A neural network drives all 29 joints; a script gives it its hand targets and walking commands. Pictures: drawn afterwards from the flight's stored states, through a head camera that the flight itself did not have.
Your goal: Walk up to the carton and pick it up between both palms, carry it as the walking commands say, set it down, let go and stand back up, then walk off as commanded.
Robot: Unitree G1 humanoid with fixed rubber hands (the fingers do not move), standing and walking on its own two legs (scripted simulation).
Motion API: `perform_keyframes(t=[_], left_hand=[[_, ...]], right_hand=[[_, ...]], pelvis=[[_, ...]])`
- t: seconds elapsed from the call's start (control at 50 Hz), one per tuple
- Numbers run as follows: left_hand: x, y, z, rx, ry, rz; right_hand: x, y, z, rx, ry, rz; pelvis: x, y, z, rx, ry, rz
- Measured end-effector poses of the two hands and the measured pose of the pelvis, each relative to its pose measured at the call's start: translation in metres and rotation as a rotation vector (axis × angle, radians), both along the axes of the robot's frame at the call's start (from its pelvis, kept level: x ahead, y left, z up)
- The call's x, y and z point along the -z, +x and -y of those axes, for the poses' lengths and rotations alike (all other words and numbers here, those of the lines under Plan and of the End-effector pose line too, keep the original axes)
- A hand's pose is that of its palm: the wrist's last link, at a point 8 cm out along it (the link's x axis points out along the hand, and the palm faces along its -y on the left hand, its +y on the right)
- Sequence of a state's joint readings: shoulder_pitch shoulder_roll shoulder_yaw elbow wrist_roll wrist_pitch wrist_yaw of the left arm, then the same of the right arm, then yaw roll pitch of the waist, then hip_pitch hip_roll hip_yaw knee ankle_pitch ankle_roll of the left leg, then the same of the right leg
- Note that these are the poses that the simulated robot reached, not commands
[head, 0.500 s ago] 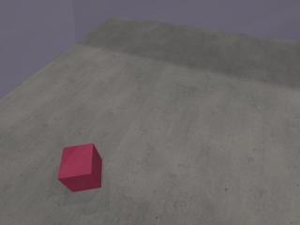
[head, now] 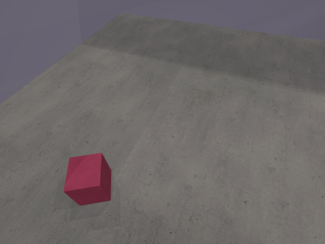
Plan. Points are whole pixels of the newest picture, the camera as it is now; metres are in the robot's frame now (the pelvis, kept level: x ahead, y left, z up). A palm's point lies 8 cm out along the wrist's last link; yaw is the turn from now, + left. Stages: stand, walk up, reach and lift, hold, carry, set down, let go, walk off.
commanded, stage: stand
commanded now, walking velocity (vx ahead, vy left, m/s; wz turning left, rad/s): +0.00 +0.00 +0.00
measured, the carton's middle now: (90, 179) +0.57 +0.49 -0.66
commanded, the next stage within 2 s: none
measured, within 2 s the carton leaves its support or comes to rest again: neither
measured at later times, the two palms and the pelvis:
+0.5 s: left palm out of the picture +0.07 +0.31 -0.10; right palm out of the picture +0.06 -0.28 -0.11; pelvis -0.02 +0.01 +0.00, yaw +0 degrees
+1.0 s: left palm out of the picture +0.08 +0.33 -0.10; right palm out of the picture +0.08 -0.28 -0.11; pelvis -0.01 +0.02 +0.01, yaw +0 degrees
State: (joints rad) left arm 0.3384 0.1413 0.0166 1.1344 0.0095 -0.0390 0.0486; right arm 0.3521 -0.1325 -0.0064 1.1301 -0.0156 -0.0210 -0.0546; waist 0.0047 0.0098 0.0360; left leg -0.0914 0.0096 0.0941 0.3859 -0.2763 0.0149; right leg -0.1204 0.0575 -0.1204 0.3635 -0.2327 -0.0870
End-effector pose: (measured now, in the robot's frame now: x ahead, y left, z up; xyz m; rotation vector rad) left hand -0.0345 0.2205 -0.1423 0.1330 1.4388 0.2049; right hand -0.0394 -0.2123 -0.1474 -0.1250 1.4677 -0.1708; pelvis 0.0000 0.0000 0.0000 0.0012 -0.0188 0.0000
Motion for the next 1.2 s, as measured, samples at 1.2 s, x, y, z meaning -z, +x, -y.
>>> perform_keyframes(t=[1.2], left_hand=[[-0.045, 0.125, -0.11, 0.158, 0.191, 0.294]], right_hand=[[-0.044, 0.129, 0.072, -0.166, -0.199, 0.315]], pelvis=[[-0.006, -0.008, -0.021, -0.008, -0.002, 0.013]])
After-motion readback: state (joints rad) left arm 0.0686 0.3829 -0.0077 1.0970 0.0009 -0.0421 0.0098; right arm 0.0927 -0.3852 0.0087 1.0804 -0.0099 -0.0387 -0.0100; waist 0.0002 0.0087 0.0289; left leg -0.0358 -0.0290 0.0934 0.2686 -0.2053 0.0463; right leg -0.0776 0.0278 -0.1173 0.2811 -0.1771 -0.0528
